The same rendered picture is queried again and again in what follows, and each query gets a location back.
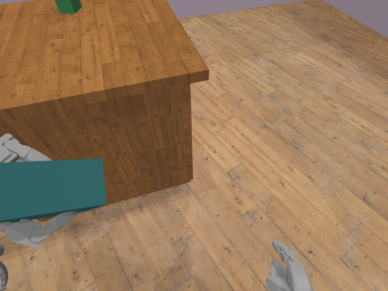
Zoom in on robot left hand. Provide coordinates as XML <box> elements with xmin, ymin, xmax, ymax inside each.
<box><xmin>0</xmin><ymin>133</ymin><xmax>78</xmax><ymax>248</ymax></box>

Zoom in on table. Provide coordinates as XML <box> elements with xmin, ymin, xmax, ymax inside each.
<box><xmin>0</xmin><ymin>0</ymin><xmax>209</xmax><ymax>222</ymax></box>

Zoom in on robot right hand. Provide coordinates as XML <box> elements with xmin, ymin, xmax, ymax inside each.
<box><xmin>266</xmin><ymin>239</ymin><xmax>313</xmax><ymax>291</ymax></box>

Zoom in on sponge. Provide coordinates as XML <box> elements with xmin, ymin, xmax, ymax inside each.
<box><xmin>0</xmin><ymin>158</ymin><xmax>107</xmax><ymax>223</ymax></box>

